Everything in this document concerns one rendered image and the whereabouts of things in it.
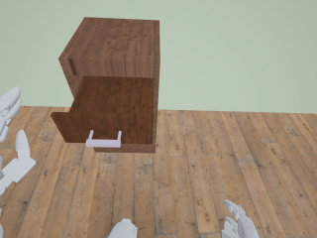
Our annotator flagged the robot left hand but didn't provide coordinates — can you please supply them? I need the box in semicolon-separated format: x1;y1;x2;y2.
0;85;36;195

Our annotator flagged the robot left thigh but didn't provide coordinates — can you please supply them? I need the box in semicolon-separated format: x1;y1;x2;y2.
107;221;138;238

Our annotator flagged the handle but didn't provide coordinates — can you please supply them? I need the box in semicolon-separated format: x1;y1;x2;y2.
85;130;122;148

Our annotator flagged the cabinet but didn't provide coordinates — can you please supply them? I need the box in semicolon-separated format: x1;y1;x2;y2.
58;17;160;154

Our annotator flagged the drawer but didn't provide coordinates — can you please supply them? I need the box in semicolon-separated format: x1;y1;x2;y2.
51;75;155;145

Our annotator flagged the robot right hand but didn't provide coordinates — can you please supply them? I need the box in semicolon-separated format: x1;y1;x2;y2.
221;199;260;238

